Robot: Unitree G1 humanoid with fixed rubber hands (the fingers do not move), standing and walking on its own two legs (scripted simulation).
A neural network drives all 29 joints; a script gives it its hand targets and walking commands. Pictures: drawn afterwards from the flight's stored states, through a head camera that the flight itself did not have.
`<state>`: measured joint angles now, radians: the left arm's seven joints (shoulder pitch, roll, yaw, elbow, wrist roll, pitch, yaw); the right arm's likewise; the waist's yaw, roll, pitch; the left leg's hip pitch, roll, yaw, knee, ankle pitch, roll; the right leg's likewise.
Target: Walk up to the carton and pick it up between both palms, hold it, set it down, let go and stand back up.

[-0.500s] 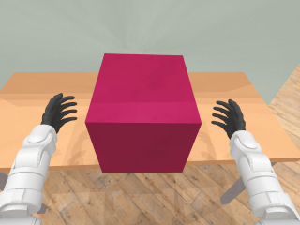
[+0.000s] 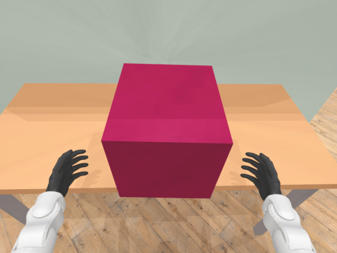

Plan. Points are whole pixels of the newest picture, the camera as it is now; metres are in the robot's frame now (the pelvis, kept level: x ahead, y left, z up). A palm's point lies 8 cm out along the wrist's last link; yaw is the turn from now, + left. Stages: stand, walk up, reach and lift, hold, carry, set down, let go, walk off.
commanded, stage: set down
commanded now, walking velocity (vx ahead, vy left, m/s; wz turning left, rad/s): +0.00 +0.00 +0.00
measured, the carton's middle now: (166, 130) +0.46 +0.02 +0.02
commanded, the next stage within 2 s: let go in 1.42 s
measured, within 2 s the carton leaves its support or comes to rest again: neither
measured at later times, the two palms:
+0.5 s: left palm (63, 225) +0.21 +0.25 -0.03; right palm (264, 226) +0.21 -0.22 -0.04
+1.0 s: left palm (72, 242) +0.18 +0.23 -0.06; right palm (263, 246) +0.17 -0.22 -0.06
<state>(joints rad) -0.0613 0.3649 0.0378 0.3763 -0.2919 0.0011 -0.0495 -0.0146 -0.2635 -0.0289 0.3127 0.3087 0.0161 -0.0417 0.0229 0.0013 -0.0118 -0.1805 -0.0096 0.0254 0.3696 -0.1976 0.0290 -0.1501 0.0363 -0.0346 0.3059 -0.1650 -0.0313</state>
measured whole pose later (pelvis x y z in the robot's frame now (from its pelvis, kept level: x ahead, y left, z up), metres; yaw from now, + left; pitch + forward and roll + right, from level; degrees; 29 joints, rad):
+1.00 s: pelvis +0.00 -0.01 +0.00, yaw -1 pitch -3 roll +0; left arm 0.17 0.26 -0.01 0.54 -0.13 -0.06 0.00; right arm 0.18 -0.15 0.01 0.62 0.08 -0.19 -0.01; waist 0.03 -0.01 0.05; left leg -0.11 -0.01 0.04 0.39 -0.23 0.02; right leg -0.10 0.04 -0.01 0.37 -0.21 -0.04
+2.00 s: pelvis +0.00 -0.01 +0.00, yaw -2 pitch -2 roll +0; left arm 0.19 0.21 -0.02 0.54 0.01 0.09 0.02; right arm 0.18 -0.18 -0.02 0.74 -0.02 -0.18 0.03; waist 0.02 -0.02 0.06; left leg -0.14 0.01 0.06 0.41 -0.23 0.01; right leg -0.15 0.05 -0.01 0.40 -0.22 -0.05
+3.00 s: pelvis -0.01 +0.02 +0.00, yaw -7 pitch -1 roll +0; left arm 0.40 0.11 -0.01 1.09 0.02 -0.02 0.03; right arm 0.37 -0.14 -0.02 1.13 -0.02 0.00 -0.02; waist -0.01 0.02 -0.04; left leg -0.17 -0.02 0.13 0.40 -0.22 0.06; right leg -0.22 0.04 0.09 0.42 -0.19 0.00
